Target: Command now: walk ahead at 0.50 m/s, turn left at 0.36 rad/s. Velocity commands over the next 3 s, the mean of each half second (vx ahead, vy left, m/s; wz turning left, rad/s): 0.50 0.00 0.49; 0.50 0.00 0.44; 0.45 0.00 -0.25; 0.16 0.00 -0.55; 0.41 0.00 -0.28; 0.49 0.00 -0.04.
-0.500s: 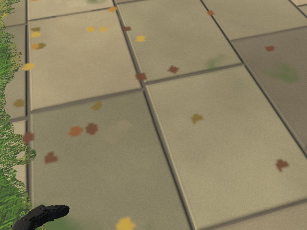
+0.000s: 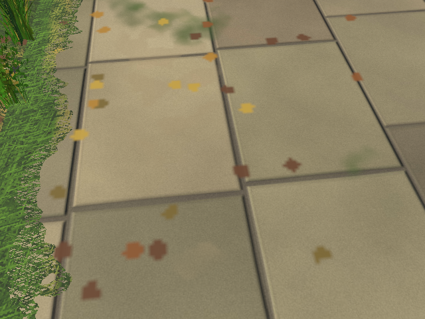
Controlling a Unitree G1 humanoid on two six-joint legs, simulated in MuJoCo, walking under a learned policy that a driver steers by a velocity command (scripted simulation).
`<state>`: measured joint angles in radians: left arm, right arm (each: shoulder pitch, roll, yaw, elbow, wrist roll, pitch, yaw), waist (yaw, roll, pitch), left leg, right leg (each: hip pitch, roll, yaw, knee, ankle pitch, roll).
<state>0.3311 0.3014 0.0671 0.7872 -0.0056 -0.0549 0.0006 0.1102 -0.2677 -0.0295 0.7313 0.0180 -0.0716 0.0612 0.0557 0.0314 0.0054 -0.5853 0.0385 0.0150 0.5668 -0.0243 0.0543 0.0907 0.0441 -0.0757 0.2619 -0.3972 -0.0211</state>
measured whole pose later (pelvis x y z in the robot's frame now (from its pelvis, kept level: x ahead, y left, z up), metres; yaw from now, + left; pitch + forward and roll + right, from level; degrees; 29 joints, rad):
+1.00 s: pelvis +0.53 +0.13 +0.00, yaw +31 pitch +2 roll -2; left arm 0.40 0.30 0.07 0.88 -0.03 -0.06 -0.01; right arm 0.05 -0.26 -0.03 0.60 0.01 -0.04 0.05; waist 0.10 0.03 0.03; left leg -0.53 0.04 0.01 0.55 -0.10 0.06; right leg 0.07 -0.04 -0.15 0.30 -0.39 0.04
